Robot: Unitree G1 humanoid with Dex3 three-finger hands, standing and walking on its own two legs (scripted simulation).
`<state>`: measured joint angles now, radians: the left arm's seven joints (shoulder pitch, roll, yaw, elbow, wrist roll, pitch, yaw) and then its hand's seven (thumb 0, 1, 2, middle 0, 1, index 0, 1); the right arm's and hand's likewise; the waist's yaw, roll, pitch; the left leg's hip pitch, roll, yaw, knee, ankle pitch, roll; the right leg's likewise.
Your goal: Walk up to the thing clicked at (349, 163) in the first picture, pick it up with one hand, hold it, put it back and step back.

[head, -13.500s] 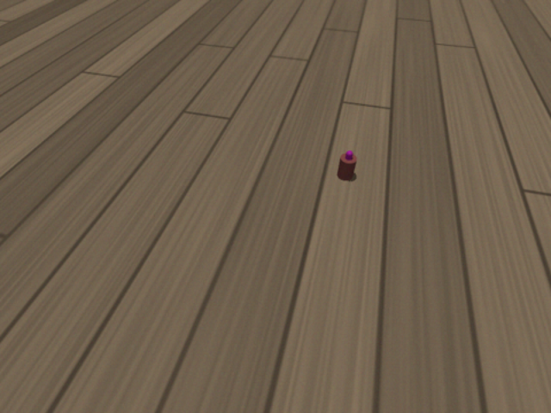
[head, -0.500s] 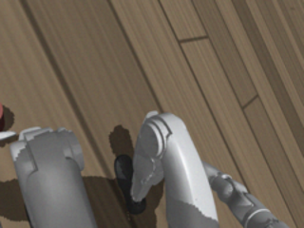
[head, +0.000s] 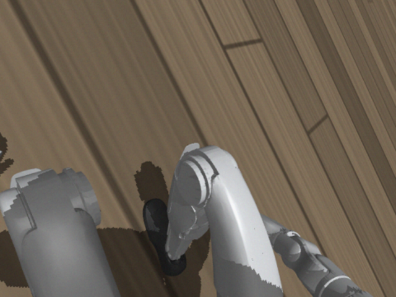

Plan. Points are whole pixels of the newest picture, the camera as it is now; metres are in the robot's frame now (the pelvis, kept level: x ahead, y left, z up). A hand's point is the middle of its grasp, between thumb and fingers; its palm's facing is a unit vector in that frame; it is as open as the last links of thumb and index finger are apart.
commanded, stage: settle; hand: left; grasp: from the side
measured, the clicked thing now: out of the picture +0.40 +0.29 -0.19
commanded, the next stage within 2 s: lift in 1.98 s
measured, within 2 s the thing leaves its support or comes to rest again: neither
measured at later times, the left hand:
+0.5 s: hand out of the picture +0.39 +0.30 -0.12, palm faces +0.34 -0.94 -0.01, open 10.1 cm
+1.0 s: hand out of the picture +0.37 +0.31 -0.01, palm faces +0.35 -0.94 -0.05, open 10.1 cm
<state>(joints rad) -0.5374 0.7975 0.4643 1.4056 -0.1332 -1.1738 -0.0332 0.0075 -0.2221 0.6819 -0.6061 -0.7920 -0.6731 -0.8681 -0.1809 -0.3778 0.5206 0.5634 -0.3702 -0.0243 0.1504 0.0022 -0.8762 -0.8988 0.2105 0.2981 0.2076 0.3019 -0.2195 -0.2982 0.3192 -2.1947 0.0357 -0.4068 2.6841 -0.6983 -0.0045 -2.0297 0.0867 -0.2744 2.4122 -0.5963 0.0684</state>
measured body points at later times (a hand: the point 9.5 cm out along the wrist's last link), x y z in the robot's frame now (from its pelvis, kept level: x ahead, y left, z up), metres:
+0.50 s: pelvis +0.00 +0.00 +0.01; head +0.19 +0.19 +0.36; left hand +0.36 +0.35 -0.12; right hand +0.20 -0.23 -0.03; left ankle +0.09 +0.12 -0.24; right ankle +0.15 -0.12 -0.24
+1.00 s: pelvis +0.02 -0.01 +0.04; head +0.19 +0.12 +0.44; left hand +0.34 +0.36 -0.01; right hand +0.24 -0.23 -0.05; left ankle +0.09 +0.12 -0.24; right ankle +0.15 -0.12 -0.24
